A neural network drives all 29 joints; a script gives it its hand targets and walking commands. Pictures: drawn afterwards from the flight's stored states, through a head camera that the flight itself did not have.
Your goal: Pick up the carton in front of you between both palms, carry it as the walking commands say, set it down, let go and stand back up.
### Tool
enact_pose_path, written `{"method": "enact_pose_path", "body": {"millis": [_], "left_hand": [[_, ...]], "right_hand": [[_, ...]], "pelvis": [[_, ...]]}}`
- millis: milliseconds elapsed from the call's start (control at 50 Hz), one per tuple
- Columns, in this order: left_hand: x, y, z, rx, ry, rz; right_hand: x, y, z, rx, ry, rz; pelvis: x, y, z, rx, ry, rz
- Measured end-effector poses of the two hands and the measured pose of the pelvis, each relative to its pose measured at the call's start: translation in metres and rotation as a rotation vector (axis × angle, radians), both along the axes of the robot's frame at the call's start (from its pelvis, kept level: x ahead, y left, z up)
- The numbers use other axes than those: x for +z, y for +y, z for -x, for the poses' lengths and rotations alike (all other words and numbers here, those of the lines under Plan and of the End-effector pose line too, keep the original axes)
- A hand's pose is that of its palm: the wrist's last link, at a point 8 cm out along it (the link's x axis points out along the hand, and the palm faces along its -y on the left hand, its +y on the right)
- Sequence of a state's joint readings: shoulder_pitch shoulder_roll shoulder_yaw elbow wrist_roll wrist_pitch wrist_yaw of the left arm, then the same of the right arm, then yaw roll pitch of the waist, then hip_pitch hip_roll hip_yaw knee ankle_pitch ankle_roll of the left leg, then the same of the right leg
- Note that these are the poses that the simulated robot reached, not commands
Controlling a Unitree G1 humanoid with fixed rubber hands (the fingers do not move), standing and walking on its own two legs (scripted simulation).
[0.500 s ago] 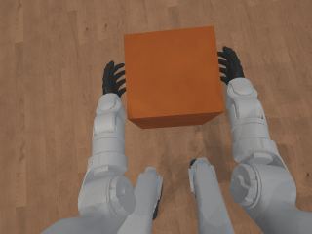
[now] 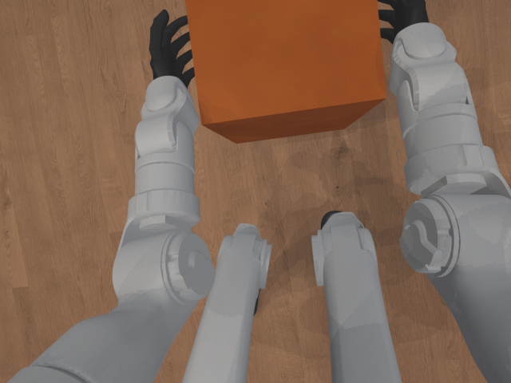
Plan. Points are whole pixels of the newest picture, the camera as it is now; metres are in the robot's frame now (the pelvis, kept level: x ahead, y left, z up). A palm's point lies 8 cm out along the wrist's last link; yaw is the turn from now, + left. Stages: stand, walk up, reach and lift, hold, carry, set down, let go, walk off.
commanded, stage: set down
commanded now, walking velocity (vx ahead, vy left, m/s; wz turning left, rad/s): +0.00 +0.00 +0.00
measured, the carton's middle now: (282, 61) +0.54 -0.05 -0.20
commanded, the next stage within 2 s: none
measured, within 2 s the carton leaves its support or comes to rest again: rests again in 1.00 s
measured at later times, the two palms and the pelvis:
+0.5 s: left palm (207, 87) +0.54 +0.09 -0.25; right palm (383, 37) +0.57 -0.20 -0.25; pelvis -0.01 +0.01 -0.08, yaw +3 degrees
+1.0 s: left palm (212, 99) +0.53 +0.10 -0.28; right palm (381, 50) +0.56 -0.21 -0.28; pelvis -0.02 +0.00 -0.11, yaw +4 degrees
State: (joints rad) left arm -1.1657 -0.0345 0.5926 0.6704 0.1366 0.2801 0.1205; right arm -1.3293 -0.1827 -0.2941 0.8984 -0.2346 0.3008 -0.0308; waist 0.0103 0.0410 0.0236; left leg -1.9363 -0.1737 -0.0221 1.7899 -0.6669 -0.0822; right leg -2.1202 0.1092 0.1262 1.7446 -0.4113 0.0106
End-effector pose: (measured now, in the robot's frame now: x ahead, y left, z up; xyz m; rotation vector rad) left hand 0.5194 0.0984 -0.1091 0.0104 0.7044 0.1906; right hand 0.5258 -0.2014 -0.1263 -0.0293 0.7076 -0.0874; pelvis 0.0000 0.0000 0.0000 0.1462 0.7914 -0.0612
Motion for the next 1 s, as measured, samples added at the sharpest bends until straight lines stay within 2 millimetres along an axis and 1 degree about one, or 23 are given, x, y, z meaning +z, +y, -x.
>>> {"method": "enact_pose_path", "body": {"millis": [120, 180, 280, 360, 480, 540, 680, 820, 900, 1000], "left_hand": [[-0.036, -0.007, -0.013, 0.002, 0.009, 0.010], [-0.060, -0.007, -0.012, -0.008, 0.029, -0.009], [-0.098, -0.005, -0.013, 0.013, 0.033, 0.016], [-0.117, -0.006, -0.016, 0.020, 0.033, 0.049], [-0.134, -0.005, -0.021, 0.013, 0.032, 0.046], [-0.139, -0.006, -0.024, 0.006, 0.020, 0.047], [-0.150, -0.008, -0.018, 0.006, 0.047, 0.067], [-0.159, -0.013, -0.013, -0.019, 0.052, 0.062], [-0.161, -0.009, -0.012, -0.022, 0.041, 0.048], [-0.169, -0.001, -0.009, -0.033, 0.055, 0.052]], "right_hand": [[-0.033, -0.007, -0.014, 0.010, 0.010, 0.017], [-0.055, -0.008, -0.017, 0.020, 0.029, 0.019], [-0.092, -0.006, -0.021, 0.048, 0.045, 0.049], [-0.114, -0.003, -0.024, 0.058, 0.057, 0.032], [-0.121, -0.002, -0.038, 0.067, 0.057, 0.036], [-0.123, -0.003, -0.042, 0.069, 0.045, 0.043], [-0.136, -0.006, -0.032, 0.068, 0.079, 0.054], [-0.150, -0.013, -0.020, 0.056, 0.095, 0.047], [-0.150, -0.010, -0.025, 0.066, 0.076, 0.036], [-0.151, -0.005, -0.030, 0.087, 0.077, 0.026]], "pelvis": [[-0.022, 0.004, 0.004, 0.009, -0.001, 0.003], [-0.032, 0.006, 0.004, 0.013, 0.000, 0.003], [-0.050, 0.007, 0.006, 0.025, -0.013, -0.001], [-0.062, 0.007, 0.008, 0.055, -0.070, 0.014], [-0.078, 0.006, 0.010, 0.078, -0.126, 0.036], [-0.083, 0.006, 0.010, 0.092, -0.136, 0.043], [-0.090, 0.004, 0.010, 0.108, -0.140, 0.050], [-0.097, 0.002, 0.017, 0.121, -0.182, 0.054], [-0.100, 0.000, 0.021, 0.121, -0.212, 0.052], [-0.106, -0.002, 0.023, 0.124, -0.231, 0.055]]}}
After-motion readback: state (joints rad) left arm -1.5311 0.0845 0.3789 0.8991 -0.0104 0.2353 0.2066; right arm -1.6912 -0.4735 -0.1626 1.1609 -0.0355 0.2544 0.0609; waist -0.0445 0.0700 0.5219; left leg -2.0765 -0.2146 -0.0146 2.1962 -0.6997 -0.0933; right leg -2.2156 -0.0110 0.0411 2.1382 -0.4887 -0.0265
